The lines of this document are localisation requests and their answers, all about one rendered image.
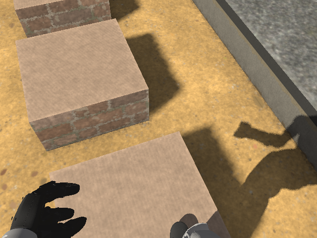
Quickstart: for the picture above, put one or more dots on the robot right foot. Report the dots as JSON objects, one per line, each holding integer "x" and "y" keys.
{"x": 178, "y": 229}

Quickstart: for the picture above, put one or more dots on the robot left hand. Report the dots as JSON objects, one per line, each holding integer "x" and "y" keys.
{"x": 33, "y": 215}

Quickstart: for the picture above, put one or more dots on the right robot shin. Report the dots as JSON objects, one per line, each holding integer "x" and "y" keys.
{"x": 196, "y": 227}

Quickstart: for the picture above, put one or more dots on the robot left forearm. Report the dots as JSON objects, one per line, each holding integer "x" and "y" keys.
{"x": 20, "y": 233}

